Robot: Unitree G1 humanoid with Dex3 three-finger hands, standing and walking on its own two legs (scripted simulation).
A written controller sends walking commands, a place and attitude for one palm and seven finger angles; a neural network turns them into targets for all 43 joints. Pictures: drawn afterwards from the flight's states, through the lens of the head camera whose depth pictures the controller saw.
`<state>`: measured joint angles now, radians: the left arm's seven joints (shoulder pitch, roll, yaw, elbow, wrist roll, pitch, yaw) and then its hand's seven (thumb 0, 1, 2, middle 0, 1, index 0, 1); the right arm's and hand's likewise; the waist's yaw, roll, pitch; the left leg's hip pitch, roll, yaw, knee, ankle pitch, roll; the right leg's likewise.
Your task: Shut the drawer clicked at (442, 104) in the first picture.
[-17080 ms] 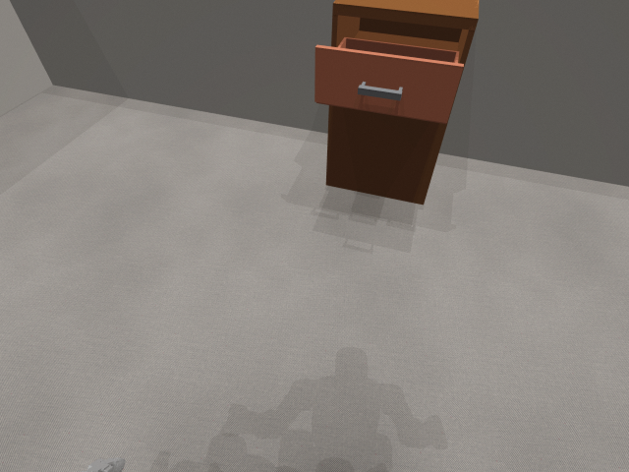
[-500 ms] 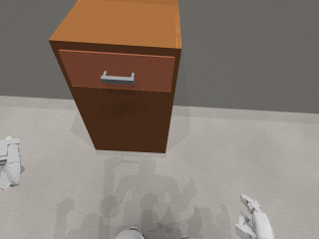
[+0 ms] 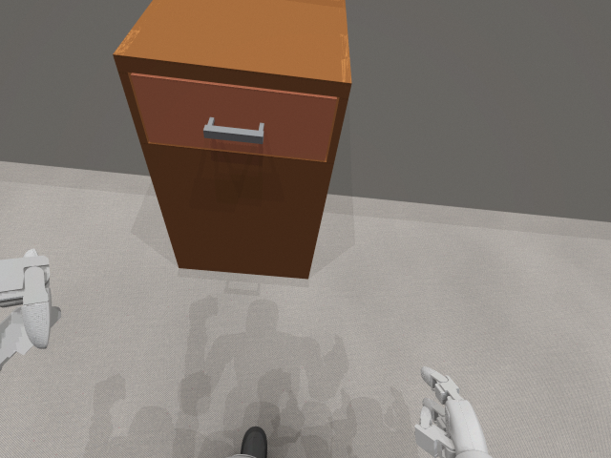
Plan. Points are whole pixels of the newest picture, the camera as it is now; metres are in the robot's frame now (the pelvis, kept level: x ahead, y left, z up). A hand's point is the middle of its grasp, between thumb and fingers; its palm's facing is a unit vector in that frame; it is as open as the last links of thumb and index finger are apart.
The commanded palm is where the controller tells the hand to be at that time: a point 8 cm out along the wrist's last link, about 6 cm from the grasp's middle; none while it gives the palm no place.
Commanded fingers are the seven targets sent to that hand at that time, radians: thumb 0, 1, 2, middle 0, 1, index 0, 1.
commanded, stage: stop stepping back and stand still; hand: left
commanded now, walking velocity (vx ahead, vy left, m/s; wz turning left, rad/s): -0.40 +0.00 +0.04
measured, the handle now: (235, 129) +0.78 +0.23 -0.08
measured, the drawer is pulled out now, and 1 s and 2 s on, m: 0.00 0.00 0.00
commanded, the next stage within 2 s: let the arm hang, fingers relaxed in 0.72 s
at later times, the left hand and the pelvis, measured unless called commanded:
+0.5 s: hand (30, 408) +0.13 +0.23 +0.17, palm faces +0.30 -0.82 -0.49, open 3.2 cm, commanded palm +0.08 +0.28 +0.18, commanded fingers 0.00 0.90 0.90 -1.40 -1.60 -1.40 -1.60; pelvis -0.05 +0.00 -0.01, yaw +0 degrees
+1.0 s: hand out of the picture +0.09 +0.24 -0.09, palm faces +0.10 -0.91 -0.40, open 3.0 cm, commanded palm none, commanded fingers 0.00 0.90 0.90 -1.00 -1.17 -1.00 -1.17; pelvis -0.07 +0.00 -0.02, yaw +3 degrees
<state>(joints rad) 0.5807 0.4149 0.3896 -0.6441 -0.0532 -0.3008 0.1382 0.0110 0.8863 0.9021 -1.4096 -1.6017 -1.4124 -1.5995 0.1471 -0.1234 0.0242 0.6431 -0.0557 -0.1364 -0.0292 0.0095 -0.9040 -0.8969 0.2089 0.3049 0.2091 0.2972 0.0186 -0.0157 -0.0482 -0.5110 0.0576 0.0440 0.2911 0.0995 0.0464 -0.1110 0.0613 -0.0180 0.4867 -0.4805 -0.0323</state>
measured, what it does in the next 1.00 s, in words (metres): steps on the spot: right foot, then left foot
